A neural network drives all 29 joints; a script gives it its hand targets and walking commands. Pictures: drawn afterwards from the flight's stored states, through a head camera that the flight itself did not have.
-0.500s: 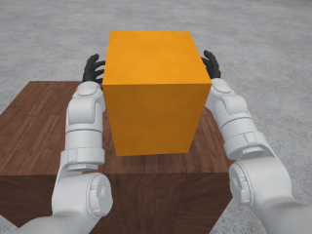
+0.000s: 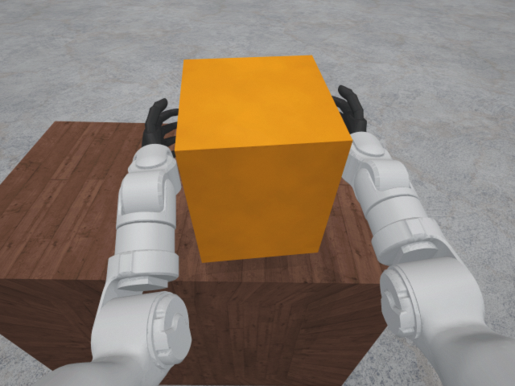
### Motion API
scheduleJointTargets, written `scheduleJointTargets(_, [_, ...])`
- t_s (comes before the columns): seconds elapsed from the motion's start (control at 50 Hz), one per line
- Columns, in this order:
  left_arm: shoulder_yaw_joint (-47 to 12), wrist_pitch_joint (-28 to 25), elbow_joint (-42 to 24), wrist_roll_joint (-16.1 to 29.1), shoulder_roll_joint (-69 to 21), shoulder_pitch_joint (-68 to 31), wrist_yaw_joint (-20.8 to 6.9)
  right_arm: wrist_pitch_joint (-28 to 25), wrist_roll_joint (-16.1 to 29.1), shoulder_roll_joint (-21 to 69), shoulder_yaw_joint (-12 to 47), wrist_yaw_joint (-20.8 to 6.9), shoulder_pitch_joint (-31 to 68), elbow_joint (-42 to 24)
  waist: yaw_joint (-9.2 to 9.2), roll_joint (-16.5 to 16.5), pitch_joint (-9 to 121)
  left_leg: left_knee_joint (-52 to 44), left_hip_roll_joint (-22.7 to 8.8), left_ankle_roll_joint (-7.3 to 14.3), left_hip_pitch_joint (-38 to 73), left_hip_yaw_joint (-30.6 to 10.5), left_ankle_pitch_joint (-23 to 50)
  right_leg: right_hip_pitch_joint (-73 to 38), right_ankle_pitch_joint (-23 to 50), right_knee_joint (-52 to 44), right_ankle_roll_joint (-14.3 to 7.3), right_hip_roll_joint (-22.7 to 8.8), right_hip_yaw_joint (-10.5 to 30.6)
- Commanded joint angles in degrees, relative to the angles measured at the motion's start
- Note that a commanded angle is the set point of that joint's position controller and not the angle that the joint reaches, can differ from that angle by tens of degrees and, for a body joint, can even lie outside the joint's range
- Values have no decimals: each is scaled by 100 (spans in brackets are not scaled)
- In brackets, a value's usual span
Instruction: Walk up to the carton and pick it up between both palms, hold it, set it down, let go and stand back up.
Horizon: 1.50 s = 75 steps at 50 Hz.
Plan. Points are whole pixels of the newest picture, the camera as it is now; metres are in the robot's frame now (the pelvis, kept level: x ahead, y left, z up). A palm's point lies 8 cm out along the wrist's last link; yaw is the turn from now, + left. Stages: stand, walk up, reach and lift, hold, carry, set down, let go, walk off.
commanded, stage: set down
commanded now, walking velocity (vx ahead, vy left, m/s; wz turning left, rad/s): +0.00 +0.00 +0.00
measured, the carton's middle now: (255, 162) +0.42 +0.02 +0.15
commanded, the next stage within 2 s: none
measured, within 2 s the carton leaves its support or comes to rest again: rests again in 1.40 s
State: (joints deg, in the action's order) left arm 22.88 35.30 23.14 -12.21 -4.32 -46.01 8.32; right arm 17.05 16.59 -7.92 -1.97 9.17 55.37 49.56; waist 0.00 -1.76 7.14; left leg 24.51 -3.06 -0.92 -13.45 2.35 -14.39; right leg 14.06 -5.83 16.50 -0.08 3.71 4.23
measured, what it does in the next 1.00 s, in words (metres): stands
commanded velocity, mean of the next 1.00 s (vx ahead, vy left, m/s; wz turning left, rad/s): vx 0.00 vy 0.00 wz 0.00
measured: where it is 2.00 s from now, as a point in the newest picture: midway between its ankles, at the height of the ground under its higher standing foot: outside the picture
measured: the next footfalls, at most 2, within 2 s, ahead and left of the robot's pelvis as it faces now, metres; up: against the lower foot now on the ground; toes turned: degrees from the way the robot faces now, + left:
none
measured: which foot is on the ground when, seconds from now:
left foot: down 0.00-1.00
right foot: down 0.00-1.00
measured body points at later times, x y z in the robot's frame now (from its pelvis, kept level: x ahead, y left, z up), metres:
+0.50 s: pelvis +0.01 +0.00 +0.00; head +0.01 +0.00 +0.45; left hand +0.42 +0.16 +0.15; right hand +0.46 -0.13 +0.16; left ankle -0.02 +0.12 -0.75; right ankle +0.03 -0.12 -0.75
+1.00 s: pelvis +0.02 -0.01 +0.00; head +0.03 -0.01 +0.45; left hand +0.42 +0.16 +0.13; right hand +0.47 -0.13 +0.14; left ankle -0.02 +0.11 -0.75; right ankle +0.03 -0.12 -0.75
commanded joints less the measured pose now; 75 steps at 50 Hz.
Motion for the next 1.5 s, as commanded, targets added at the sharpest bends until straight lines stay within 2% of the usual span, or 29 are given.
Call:
scheduleJointTargets(0.0, [-2516,-390,-746,427,-3132,-4450,-496,-604,-260,3032,829,-1205,4480,-1276,-278,-135,3012,-137,181,-455,2474,-290,3276,-1009,819,-129,-181,311,-1048])
scheduleJointTargets(0.04, [-2668,-487,-640,501,-3150,-4338,-467,-713,-357,3000,795,-1198,4466,-1462,-164,-193,2927,-64,175,-479,2470,-339,3384,-959,903,-131,-226,300,-1005])
scheduleJointTargets(0.08, [-2424,-394,-358,409,-3032,-3982,-496,-728,-280,3089,853,-1169,4634,-1541,-412,-40,2543,-176,249,-432,2067,-244,3271,-1229,1041,-137,-143,304,-982])
scheduleJointTargets(0.14, [-2315,-441,-218,238,-3098,-4225,-448,-731,-416,2871,647,-1331,4423,-954,-394,-284,2585,-244,160,-461,2194,-269,2975,-883,615,-165,-199,296,-993])
scheduleJointTargets(0.2, [-2499,-564,-533,345,-3259,-4216,-329,-940,-303,2979,835,-1402,4706,-1456,-601,-217,3113,-112,148,-483,2329,-288,3496,-817,845,-96,-263,340,-1022])
scheduleJointTargets(0.26, [-2175,-700,-24,279,-3051,-4421,-338,-920,-594,2838,496,-1439,4483,-775,-414,-32,2654,-197,100,-419,2204,-238,2931,-655,584,-162,-244,300,-992])
scheduleJointTargets(0.28, [-2234,-741,71,215,-3052,-4449,-300,-906,-678,2842,393,-1500,4470,-518,-521,-283,2478,-286,142,-472,1966,-215,2674,-573,370,-133,-244,259,-990])
scheduleJointTargets(0.34, [-2268,-893,-111,252,-3159,-4254,-237,-1079,-631,2960,619,-1515,4463,-827,-692,-93,3110,-145,135,-450,2151,-206,3359,-772,861,-57,-224,306,-1019])
scheduleJointTargets(0.46, [-2693,-1113,-665,268,-3494,-4095,-96,-1315,-494,3027,790,-1544,4324,-1043,-751,-482,3521,185,44,-648,2663,-267,4857,-495,1334,52,-272,378,-1089])
scheduleJointTargets(0.52, [-2452,-1171,-89,444,-3252,-4117,-122,-1350,-758,2770,613,-1520,4439,-1011,-603,-88,3175,91,68,-532,2211,-277,4200,-512,1224,-120,-322,300,-988])
scheduleJointTargets(0.6, [-2056,-1054,264,36,-3103,-3615,-193,-1186,-911,2793,472,-1475,3921,-288,-674,-161,2393,-48,79,-490,2042,-154,3904,-643,1153,-130,-272,254,-945])
scheduleJointTargets(0.66, [-2369,-1119,-253,163,-3339,-3673,-217,-1347,-794,2872,671,-1466,4007,-923,-619,-249,2977,82,128,-562,2055,-199,4272,-824,1576,52,-226,263,-984])
scheduleJointTargets(0.68, [-2098,-1214,-21,143,-3194,-3807,-209,-1326,-958,2941,572,-1500,4007,-600,-737,-35,2870,29,118,-461,1892,-152,3929,-759,1184,-71,-246,229,-928])
scheduleJointTargets(0.74, [-2369,-1316,-388,218,-3264,-3813,-159,-1453,-1002,3025,655,-1494,3941,-857,-677,-33,3377,129,82,-552,2112,-162,4496,-758,1792,73,-224,277,-1025])
scheduleJointTargets(0.78, [-2592,-1450,-550,336,-3460,-4052,-124,-1588,-897,3153,809,-1503,4171,-1246,-738,-3,3754,174,101,-534,2014,-155,4533,-732,1947,13,-287,272,-989])
scheduleJointTargets(0.8, [-2311,-1415,-272,231,-3286,-3567,-114,-1597,-837,3027,855,-1497,4164,-1301,-947,50,3451,213,107,-521,1997,-154,4680,-638,1926,18,-288,299,-1025])
scheduleJointTargets(0.84, [-2011,-1425,254,65,-2924,-3550,-188,-1488,-1028,2931,646,-1500,4119,-865,-863,97,2771,-47,161,-401,1496,-53,3765,-906,1697,42,-185,203,-910])
scheduleJointTargets(0.96, [-2413,-1558,-134,98,-3359,-3669,-105,-1693,-1283,2863,356,-1592,3764,-527,-662,-163,3123,40,7,-598,1980,-151,4368,-406,1375,-47,-346,290,-1090])
scheduleJointTargets(0.98, [-2133,-1527,65,63,-3189,-3521,-137,-1664,-1258,2847,410,-1568,3803,-607,-841,-17,3133,60,85,-501,1756,-60,4208,-599,1419,-79,-321,215,-968])
scheduleJointTargets(1.02, [-2005,-1554,200,-137,-3111,-3308,-201,-1613,-1381,2963,304,-1590,3561,-370,-732,75,2592,-62,22,-448,1757,-69,3992,-592,1384,-18,-248,242,-983])
scheduleJointTargets(1.06, [-1784,-1606,301,-192,-3047,-3533,-212,-1615,-1357,2986,245,-1650,3751,-274,-857,-51,2722,-183,145,-422,1405,55,3456,-716,1229,11,-236,179,-928])
scheduleJointTargets(1.12, [-2213,-1842,27,53,-3313,-3740,-134,-1817,-1433,3166,344,-1640,3769,-523,-740,-45,3350,112,49,-556,1610,-81,4414,-766,1848,114,-283,213,-933])
scheduleJointTargets(1.16, [-1865,-1789,430,-224,-3134,-3415,-143,-1749,-1505,2954,166,-1711,3445,-135,-834,-81,2710,-42,46,-516,1637,-39,4063,-569,1246,21,-276,236,-988])
scheduleJointTargets(1.2, [-1825,-1853,420,-164,-3108,-3454,-208,-1836,-1655,2847,-56,-1705,3369,-110,-706,87,2690,-61,23,-494,1682,-33,4006,-529,1310,18,-219,201,-1005])
scheduleJointTargets(1.24, [-2032,-1960,214,-202,-3334,-3665,-129,-1920,-1588,3027,51,-1748,3491,-108,-757,-269,3123,1,85,-580,1742,21,4060,-460,1336,37,-292,219,-1005])
scheduleJointTargets(1.26, [-1875,-1952,325,-218,-3157,-3477,-97,-1909,-1618,3013,126,-1751,3612,-170,-963,-118,3113,-26,47,-539,1605,19,4035,-656,1381,-26,-311,198,-959])
scheduleJointTargets(1.32, [-1929,-2055,447,-172,-3280,-3290,-149,-1953,-1747,3030,89,-1722,3441,-318,-811,66,3042,0,37,-507,1488,-7,4130,-647,1504,54,-257,242,-979])
scheduleJointTargets(1.38, [-1748,-2040,447,-408,-3134,-3179,-169,-1975,-1672,2994,54,-1778,3240,-79,-1027,-189,2744,-90,40,-504,1519,88,4024,-621,1454,95,-249,216,-966])
scheduleJointTargets(1.48, [-1689,-2256,581,-403,-3147,-3442,-182,-2044,-1968,3108,-177,-1776,3222,12,-806,109,2858,-140,86,-448,1324,122,3570,-718,1400,31,-214,128,-921])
